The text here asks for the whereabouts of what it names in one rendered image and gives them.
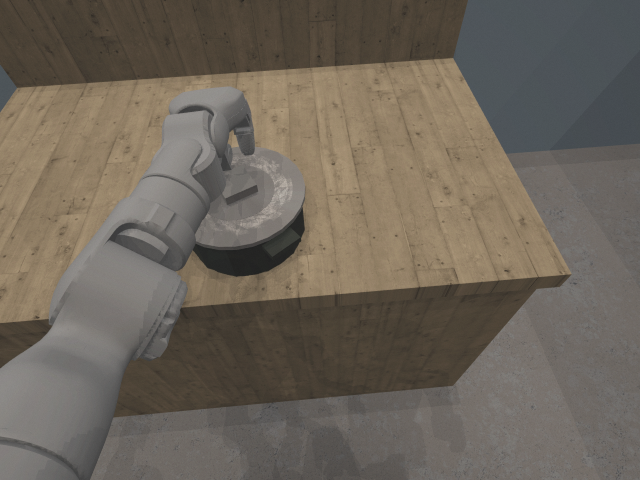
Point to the knob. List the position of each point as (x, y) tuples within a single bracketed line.
[(239, 184)]

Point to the left robot upper arm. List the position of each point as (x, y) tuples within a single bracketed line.
[(58, 398)]

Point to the lid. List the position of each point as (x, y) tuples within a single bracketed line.
[(261, 216)]

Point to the robot left hand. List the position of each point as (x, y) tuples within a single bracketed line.
[(234, 107)]

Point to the left robot forearm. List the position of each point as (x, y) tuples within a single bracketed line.
[(160, 218)]

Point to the table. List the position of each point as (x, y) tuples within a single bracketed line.
[(420, 240)]

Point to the pot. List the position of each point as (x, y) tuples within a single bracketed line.
[(257, 259)]

